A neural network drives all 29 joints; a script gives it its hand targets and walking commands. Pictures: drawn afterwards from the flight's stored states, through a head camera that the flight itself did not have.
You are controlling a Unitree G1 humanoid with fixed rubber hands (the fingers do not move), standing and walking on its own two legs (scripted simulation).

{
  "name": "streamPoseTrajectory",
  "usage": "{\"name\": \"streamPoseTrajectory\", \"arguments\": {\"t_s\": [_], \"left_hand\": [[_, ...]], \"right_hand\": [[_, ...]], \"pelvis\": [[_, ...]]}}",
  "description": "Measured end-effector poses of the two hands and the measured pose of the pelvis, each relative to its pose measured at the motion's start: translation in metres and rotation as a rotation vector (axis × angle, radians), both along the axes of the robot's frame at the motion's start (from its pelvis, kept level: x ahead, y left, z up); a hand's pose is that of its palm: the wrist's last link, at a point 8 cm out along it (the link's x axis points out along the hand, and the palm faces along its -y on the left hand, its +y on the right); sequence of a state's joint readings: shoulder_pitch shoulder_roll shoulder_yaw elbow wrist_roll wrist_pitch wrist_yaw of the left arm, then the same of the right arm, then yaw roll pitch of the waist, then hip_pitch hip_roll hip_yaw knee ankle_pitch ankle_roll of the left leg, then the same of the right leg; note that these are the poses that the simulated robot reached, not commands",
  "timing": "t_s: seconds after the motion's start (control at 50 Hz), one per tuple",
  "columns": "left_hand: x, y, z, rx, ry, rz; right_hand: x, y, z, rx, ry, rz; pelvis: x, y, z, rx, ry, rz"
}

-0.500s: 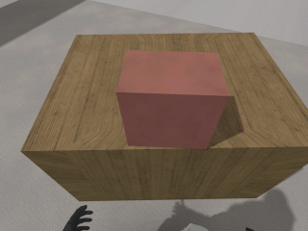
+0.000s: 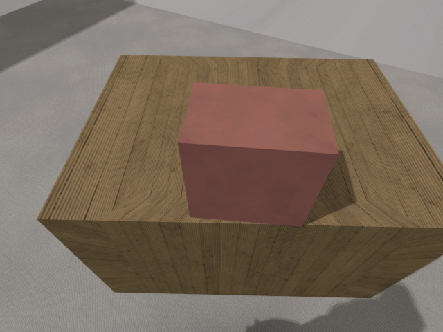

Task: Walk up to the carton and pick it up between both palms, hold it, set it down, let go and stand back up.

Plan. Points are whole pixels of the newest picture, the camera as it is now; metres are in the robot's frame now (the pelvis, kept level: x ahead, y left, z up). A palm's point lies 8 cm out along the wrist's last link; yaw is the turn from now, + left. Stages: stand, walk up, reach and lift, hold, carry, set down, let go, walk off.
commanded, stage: walk up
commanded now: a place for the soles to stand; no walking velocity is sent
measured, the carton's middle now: (250, 158) +0.47 -0.04 +0.01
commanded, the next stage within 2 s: reach and lift in 1.70 s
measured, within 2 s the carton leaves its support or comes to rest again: neither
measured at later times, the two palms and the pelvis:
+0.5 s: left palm out of the picture +0.05 +0.25 -0.13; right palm out of the picture +0.03 -0.25 -0.13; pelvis +0.01 +0.00 +0.00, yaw +2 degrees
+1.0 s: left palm out of the picture +0.03 +0.23 -0.14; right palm out of the picture +0.04 -0.29 -0.13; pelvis -0.02 -0.03 -0.01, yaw +5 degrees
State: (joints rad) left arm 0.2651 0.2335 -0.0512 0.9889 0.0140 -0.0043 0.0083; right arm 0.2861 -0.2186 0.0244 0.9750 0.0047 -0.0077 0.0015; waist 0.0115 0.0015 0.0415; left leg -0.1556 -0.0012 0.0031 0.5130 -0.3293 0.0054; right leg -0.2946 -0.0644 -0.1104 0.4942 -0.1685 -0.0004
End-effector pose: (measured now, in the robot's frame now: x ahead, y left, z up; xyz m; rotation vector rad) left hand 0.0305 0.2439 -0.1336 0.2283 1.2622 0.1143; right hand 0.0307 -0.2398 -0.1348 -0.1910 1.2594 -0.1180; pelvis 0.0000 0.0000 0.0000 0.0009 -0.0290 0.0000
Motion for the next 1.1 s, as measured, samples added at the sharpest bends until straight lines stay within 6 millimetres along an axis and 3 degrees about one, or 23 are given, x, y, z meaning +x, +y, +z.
{"name": "streamPoseTrajectory", "arguments": {"t_s": [0.32,0.58,0.9,1.1], "left_hand": [[0.024,0.001,0.000,0.007,-0.026,0.000],[0.011,0.009,-0.003,0.024,0.032,0.017],[-0.002,-0.010,-0.002,0.043,0.022,0.067],[-0.007,-0.013,-0.006,0.026,0.004,0.074]], "right_hand": [[-0.002,-0.012,0.002,-0.036,0.061,0.006],[0.002,-0.013,0.004,-0.049,0.051,0.033],[0.023,-0.054,0.006,-0.093,-0.034,0.092],[0.000,-0.055,0.007,-0.092,-0.004,0.093]], "pelvis": [[0.009,-0.002,0.001,-0.007,0.004,0.018],[0.008,-0.005,0.001,-0.005,0.001,0.035],[-0.009,-0.033,-0.004,-0.012,-0.002,0.069],[-0.016,-0.038,-0.006,-0.004,0.003,0.090]]}}
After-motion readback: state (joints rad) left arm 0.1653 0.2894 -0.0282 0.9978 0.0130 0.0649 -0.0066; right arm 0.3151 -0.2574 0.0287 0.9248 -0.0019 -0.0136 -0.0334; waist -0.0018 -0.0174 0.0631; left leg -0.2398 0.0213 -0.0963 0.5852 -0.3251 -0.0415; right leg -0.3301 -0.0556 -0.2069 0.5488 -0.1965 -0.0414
